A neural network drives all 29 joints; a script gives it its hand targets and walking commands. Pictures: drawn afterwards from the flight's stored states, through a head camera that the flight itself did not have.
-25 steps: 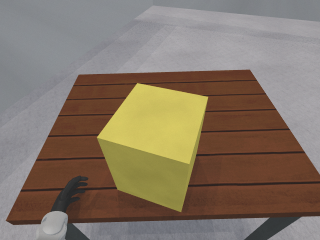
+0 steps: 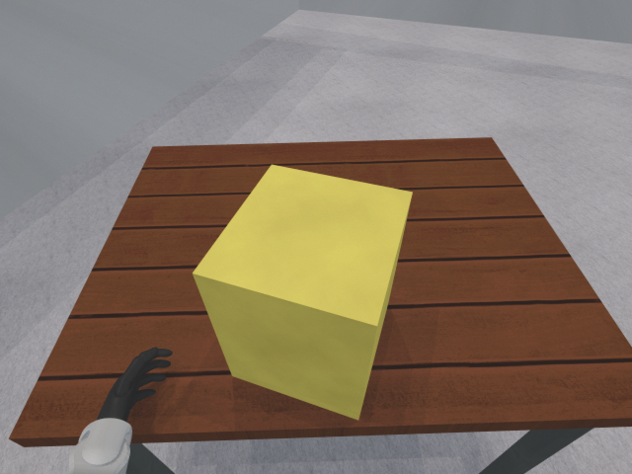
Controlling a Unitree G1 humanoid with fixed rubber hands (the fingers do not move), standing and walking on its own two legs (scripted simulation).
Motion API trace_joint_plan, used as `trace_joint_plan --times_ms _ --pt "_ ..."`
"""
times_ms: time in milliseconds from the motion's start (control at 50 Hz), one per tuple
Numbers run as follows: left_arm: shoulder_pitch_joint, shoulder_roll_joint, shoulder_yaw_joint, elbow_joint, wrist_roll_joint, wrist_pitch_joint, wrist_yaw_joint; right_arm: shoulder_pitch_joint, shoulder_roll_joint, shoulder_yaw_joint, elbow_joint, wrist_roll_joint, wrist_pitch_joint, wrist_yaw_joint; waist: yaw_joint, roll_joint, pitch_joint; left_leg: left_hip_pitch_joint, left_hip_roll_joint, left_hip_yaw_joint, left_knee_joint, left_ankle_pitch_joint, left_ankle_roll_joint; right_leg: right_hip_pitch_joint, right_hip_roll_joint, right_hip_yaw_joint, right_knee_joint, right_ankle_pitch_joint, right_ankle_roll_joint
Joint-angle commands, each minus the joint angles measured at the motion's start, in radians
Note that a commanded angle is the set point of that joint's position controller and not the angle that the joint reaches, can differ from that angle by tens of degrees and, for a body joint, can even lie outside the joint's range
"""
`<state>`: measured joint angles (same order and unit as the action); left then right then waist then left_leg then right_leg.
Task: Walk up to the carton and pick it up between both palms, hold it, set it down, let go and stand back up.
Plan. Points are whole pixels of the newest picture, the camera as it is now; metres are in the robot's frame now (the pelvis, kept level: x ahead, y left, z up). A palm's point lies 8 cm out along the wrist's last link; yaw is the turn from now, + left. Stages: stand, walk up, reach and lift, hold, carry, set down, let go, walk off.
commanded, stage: stand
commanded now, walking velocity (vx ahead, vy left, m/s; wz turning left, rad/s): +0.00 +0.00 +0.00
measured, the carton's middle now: (314, 291) +0.36 +0.03 +0.04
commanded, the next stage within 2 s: none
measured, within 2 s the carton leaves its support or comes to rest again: neither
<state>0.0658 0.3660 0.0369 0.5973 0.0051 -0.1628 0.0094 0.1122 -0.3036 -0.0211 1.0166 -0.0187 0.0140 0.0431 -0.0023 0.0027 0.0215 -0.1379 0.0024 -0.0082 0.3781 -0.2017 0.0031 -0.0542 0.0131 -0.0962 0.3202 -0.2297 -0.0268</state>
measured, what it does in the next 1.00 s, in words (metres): stands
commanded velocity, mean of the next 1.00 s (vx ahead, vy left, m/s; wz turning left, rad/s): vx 0.00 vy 0.00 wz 0.00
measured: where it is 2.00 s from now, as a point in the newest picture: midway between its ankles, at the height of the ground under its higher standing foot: outside the picture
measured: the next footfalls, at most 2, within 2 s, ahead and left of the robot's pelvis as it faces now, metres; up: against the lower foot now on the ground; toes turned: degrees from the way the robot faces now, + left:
none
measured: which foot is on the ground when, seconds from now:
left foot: down 0.00-1.00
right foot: down 0.00-1.00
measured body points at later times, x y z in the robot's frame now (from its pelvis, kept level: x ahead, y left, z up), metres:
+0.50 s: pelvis +0.00 +0.00 +0.00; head -0.01 +0.01 +0.45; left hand +0.23 +0.28 -0.02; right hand +0.11 -0.28 -0.12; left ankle +0.00 +0.12 -0.75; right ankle -0.03 -0.10 -0.75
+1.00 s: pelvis +0.00 +0.00 +0.00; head -0.01 +0.01 +0.45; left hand +0.23 +0.28 -0.02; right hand +0.10 -0.28 -0.12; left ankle +0.00 +0.12 -0.75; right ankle -0.03 -0.10 -0.75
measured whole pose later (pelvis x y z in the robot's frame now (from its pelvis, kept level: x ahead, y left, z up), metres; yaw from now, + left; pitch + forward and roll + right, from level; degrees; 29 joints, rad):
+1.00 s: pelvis +0.00 +0.00 +0.00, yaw +0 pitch -3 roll +0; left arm 0.04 0.37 0.04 0.62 0.00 -0.15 0.01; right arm 0.11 -0.31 -0.03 1.03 -0.02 0.01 0.04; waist 0.00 -0.01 0.02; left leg -0.13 0.00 -0.01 0.37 -0.20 0.01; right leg -0.05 0.00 -0.09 0.32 -0.23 -0.02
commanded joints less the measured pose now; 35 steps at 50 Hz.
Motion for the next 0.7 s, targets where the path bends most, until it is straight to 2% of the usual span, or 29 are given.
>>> trace_joint_plan --times_ms 0,20,40,60,80,120,140,160,200,220,240,280,300,320,340,360,380,400,440,460,500,520,540,560,580,600,640,660,680 --pt "0.044 0.192 0.049 0.115 0.025 0.112 0.021 -0.067 -0.216 -0.043 -0.097 0.001 -0.032 -0.012 -0.002 -0.143 0.015 -0.025 0.113 -0.082 -0.041 0.16 0.027 -0.041 -0.166 0.129 -0.097 0.166 0.049" --pt "0.051 0.178 0.041 0.11 0.023 0.111 0.018 -0.094 -0.223 -0.043 -0.094 -0.001 -0.032 -0.01 0.01 -0.146 0.007 -0.017 0.112 -0.082 -0.038 0.154 0.033 -0.043 -0.165 0.12 -0.087 0.172 0.044" --pt "0.046 0.176 0.046 0.113 0.018 0.11 0.018 -0.088 -0.199 -0.039 -0.101 0.003 -0.033 -0.01 0.008 -0.152 0.001 -0.018 0.114 -0.09 -0.045 0.155 0.036 -0.031 -0.162 0.133 -0.097 0.152 0.052" --pt "0.033 0.183 0.041 0.112 0.022 0.111 0.017 -0.108 -0.217 -0.047 -0.099 0.008 -0.027 -0.009 0.005 -0.16 0.011 -0.021 0.117 -0.093 -0.048 0.155 0.041 -0.047 -0.165 0.126 -0.091 0.147 0.038" --pt "0.053 0.188 0.048 0.114 0.023 0.112 0.013 -0.101 -0.214 -0.039 -0.098 0.0 -0.025 -0.013 0.016 -0.13 0.005 -0.031 0.111 -0.084 -0.045 0.16 0.039 -0.026 -0.163 0.128 -0.09 0.153 0.043" --pt "0.055 0.163 0.04 0.118 0.022 0.115 0.015 -0.093 -0.237 -0.052 -0.096 -0.006 -0.031 -0.015 0.02 -0.148 0.019 -0.037 0.117 -0.109 -0.061 0.172 0.051 -0.016 -0.155 0.127 -0.08 0.142 0.011" --pt "0.052 0.186 0.044 0.113 0.027 0.116 0.017 -0.069 -0.214 -0.047 -0.095 0.0 -0.031 -0.014 0.006 -0.144 0.011 -0.016 0.113 -0.093 -0.058 0.163 0.037 -0.021 -0.156 0.119 -0.075 0.124 0.025" --pt "0.045 0.169 0.039 0.113 0.024 0.12 0.019 -0.097 -0.226 -0.049 -0.092 -0.001 -0.031 -0.012 0.018 -0.15 0.034 -0.017 0.117 -0.098 -0.054 0.187 0.043 -0.057 -0.158 0.124 -0.085 0.155 0.028" --pt "0.056 0.17 0.039 0.12 0.019 0.117 0.014 -0.091 -0.244 -0.052 -0.089 -0.008 -0.031 -0.019 0.011 -0.137 0.039 -0.025 0.118 -0.105 -0.059 0.17 0.043 -0.059 -0.161 0.128 -0.092 0.12 0.027" --pt "0.059 0.178 0.044 0.127 0.021 0.113 0.012 -0.078 -0.236 -0.052 -0.095 -0.002 -0.03 -0.016 0.009 -0.135 0.002 0.006 0.112 -0.088 -0.055 0.159 0.032 -0.037 -0.16 0.13 -0.097 0.133 0.04" --pt "0.036 0.184 0.041 0.123 0.022 0.114 0.018 -0.09 -0.217 -0.047 -0.095 0.004 -0.03 -0.015 -0.001 -0.178 0.057 -0.034 0.121 -0.106 -0.054 0.163 0.036 -0.066 -0.166 0.135 -0.099 0.158 0.047" --pt "0.038 0.182 0.043 0.124 0.024 0.116 0.02 -0.089 -0.223 -0.044 -0.095 -0.005 -0.03 -0.008 0.006 -0.122 0.054 -0.046 0.11 -0.097 -0.064 0.142 0.036 -0.056 -0.161 0.13 -0.091 0.125 0.036" --pt "0.051 0.173 0.041 0.121 0.022 0.113 0.021 -0.098 -0.223 -0.048 -0.098 0.0 -0.029 -0.012 0.016 -0.138 0.045 -0.047 0.108 -0.091 -0.056 0.144 0.04 -0.049 -0.173 0.13 -0.099 0.138 0.044" --pt "0.048 0.187 0.044 0.132 0.023 0.111 0.021 -0.081 -0.214 -0.047 -0.097 0.002 -0.03 -0.009 0.006 -0.144 0.023 -0.024 0.113 -0.096 -0.056 0.146 0.033 -0.045 -0.164 0.134 -0.099 0.133 0.042" --pt "0.044 0.166 0.039 0.125 0.021 0.11 0.018 -0.094 -0.229 -0.049 -0.087 -0.003 -0.033 -0.007 0.011 -0.118 0.031 -0.039 0.11 -0.081 -0.049 0.128 0.035 -0.047 -0.175 0.136 -0.104 0.125 0.047" --pt "0.053 0.189 0.05 0.119 0.027 0.111 0.019 -0.084 -0.203 -0.043 -0.085 0.0 -0.026 -0.007 0.016 -0.138 0.021 -0.026 0.107 -0.083 -0.052 0.136 0.03 -0.027 -0.165 0.134 -0.109 0.133 0.059" --pt "0.043 0.2 0.049 0.131 0.025 0.116 0.018 -0.088 -0.193 -0.036 -0.1 0.004 -0.025 -0.008 0.0 -0.157 0.028 -0.028 0.114 -0.094 -0.055 0.144 0.031 -0.044 -0.156 0.131 -0.099 0.134 0.044" --pt "0.041 0.196 0.048 0.13 0.024 0.115 0.02 -0.073 -0.219 -0.044 -0.093 0.003 -0.028 -0.008 -0.004 -0.14 0.03 -0.041 0.115 -0.098 -0.056 0.125 0.034 -0.041 -0.165 0.139 -0.104 0.125 0.04" --pt "0.043 0.184 0.044 0.129 0.027 0.116 0.023 -0.085 -0.232 -0.045 -0.08 -0.001 -0.025 -0.011 0.011 -0.144 0.04 -0.055 0.116 -0.098 -0.06 0.125 0.037 -0.04 -0.172 0.137 -0.109 0.124 0.045" --pt "0.046 0.183 0.045 0.127 0.024 0.112 0.018 -0.088 -0.234 -0.047 -0.087 -0.005 -0.027 -0.016 0.009 -0.124 0.024 -0.034 0.11 -0.095 -0.051 0.136 0.037 -0.048 -0.171 0.134 -0.102 0.115 0.035" --pt "0.046 0.192 0.046 0.129 0.023 0.115 0.017 -0.109 -0.215 -0.043 -0.099 0.001 -0.03 -0.016 0.011 -0.117 0.008 -0.026 0.112 -0.087 -0.047 0.146 0.035 -0.029 -0.168 0.131 -0.098 0.126 0.043" --pt "0.05 0.189 0.045 0.133 0.023 0.114 0.02 -0.085 -0.216 -0.039 -0.092 0.0 -0.03 -0.011 0.004 -0.127 0.021 -0.046 0.108 -0.083 -0.044 0.146 0.031 -0.033 -0.175 0.133 -0.099 0.151 0.052" --pt "0.05 0.17 0.033 0.13 0.018 0.118 0.013 -0.099 -0.212 -0.038 -0.097 0.001 -0.036 -0.012 0.011 -0.155 -0.006 -0.016 0.115 -0.105 -0.054 0.151 0.038 -0.027 -0.147 0.114 -0.094 0.113 0.038" --pt "0.044 0.17 0.037 0.133 0.022 0.117 0.016 -0.098 -0.218 -0.047 -0.09 -0.003 -0.039 -0.013 0.008 -0.144 0.03 -0.049 0.111 -0.101 -0.051 0.159 0.042 -0.036 -0.167 0.119 -0.091 0.144 0.033" --pt "0.035 0.186 0.041 0.126 0.022 0.116 0.012 -0.099 -0.214 -0.039 -0.098 0.0 -0.037 -0.012 0.005 -0.129 0.006 -0.015 0.11 -0.087 -0.049 0.158 0.035 -0.036 -0.158 0.117 -0.083 0.129 0.032" --pt "0.029 0.168 0.037 0.128 0.024 0.117 0.013 -0.096 -0.212 -0.043 -0.09 0.002 -0.039 -0.013 0.011 -0.164 0.021 -0.034 0.117 -0.11 -0.059 0.176 0.044 -0.037 -0.156 0.118 -0.075 0.127 0.036" --pt "0.038 0.167 0.038 0.135 0.016 0.12 0.01 -0.087 -0.242 -0.045 -0.078 -0.01 -0.035 -0.01 0.015 -0.09 0.024 -0.046 0.113 -0.096 -0.062 0.15 0.04 -0.026 -0.163 0.125 -0.089 0.083 0.031" --pt "0.033 0.166 0.037 0.134 0.023 0.121 0.014 -0.094 -0.231 -0.047 -0.086 -0.005 -0.036 -0.016 0.002 -0.136 0.031 -0.043 0.115 -0.1 -0.066 0.15 0.039 -0.044 -0.159 0.127 -0.091 0.085 0.022" --pt "0.054 0.165 0.039 0.132 0.025 0.122 0.013 -0.09 -0.247 -0.054 -0.088 -0.012 -0.035 -0.018 0.014 -0.132 0.042 -0.028 0.114 -0.099 -0.062 0.171 0.044 -0.047 -0.16 0.114 -0.085 0.113 0.023"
